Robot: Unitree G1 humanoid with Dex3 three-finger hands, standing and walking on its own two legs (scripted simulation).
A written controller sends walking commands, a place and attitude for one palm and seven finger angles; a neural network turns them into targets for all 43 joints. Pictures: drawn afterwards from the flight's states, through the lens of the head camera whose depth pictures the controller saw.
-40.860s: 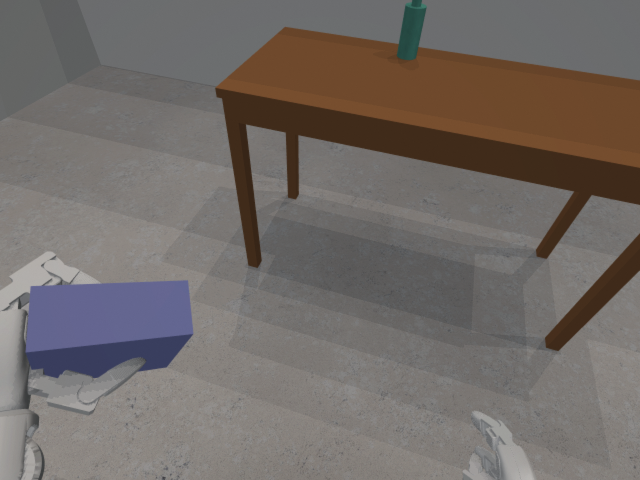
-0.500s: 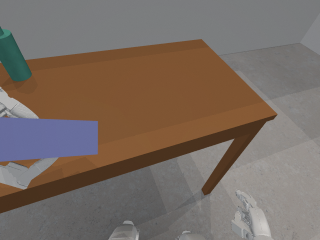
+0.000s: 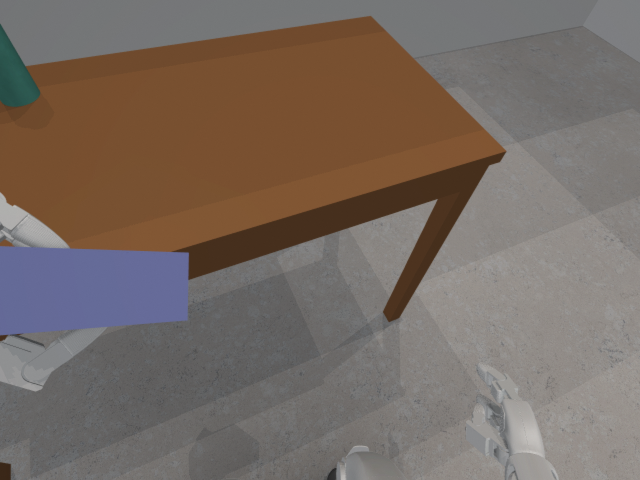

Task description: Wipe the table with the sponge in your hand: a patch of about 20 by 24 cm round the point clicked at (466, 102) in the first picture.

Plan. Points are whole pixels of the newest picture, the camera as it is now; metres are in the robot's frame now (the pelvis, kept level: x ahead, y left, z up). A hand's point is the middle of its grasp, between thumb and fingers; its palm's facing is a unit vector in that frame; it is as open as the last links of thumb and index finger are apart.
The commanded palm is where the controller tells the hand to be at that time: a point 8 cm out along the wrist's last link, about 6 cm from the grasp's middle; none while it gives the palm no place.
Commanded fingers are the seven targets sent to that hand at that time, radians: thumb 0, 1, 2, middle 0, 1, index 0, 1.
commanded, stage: stop stepping back and stand still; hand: left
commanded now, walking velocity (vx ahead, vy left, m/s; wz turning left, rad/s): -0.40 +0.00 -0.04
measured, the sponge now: (110, 287) +0.25 +0.19 +0.17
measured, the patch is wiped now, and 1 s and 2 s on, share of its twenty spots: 1.00 1.00 1.00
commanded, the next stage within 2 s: stand and wait in 1.12 s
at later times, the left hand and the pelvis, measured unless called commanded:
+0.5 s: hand out of the picture +0.07 +0.15 +0.20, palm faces +0.31 -0.88 -0.37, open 9.5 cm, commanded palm +0.02 +0.20 +0.23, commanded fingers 0.00 0.10 1.30 -1.20 -1.60 -1.20 -1.60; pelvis -0.16 -0.07 -0.02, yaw -4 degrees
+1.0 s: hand out of the picture -0.04 +0.11 +0.21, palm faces +0.34 -0.86 -0.38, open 9.5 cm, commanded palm -0.08 +0.17 +0.23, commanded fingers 0.00 0.10 1.30 -1.20 -1.60 -1.20 -1.60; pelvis -0.25 -0.11 +0.00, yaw -2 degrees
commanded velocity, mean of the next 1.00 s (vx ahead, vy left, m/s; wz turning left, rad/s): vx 0.30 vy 0.12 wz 0.00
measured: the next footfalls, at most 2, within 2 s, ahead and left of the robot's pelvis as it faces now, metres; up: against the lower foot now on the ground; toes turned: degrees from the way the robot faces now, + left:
left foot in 0.46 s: -0.17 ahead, +0.05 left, +0.00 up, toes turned +3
right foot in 0.70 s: -0.16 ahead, -0.21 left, +0.00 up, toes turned -4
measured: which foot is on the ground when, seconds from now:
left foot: down 0.00-0.18, up 0.20-0.44, down 0.46-0.70, up 0.72-0.96, down 0.98-1.00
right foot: down 0.00-0.46, up 0.48-0.68, down 0.70-1.00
